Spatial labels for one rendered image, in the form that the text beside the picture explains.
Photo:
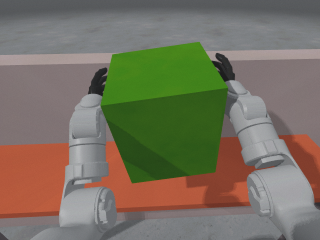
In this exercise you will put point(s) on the robot left upper arm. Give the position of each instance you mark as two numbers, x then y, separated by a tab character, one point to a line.
86	214

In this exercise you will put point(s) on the right robot hand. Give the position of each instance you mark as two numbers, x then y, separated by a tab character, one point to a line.
226	70

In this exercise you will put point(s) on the left robot hand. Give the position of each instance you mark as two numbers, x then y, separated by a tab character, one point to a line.
97	81

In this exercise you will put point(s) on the left robot forearm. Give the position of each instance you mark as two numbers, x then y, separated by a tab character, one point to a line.
87	145

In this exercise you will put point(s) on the right robot forearm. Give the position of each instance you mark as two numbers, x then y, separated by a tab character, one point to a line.
261	146

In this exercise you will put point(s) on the table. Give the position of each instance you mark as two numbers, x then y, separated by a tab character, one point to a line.
32	178

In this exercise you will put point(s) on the robot right upper arm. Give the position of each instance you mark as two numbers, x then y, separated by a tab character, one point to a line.
283	195

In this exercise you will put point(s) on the carton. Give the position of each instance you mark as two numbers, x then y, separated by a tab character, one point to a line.
165	109

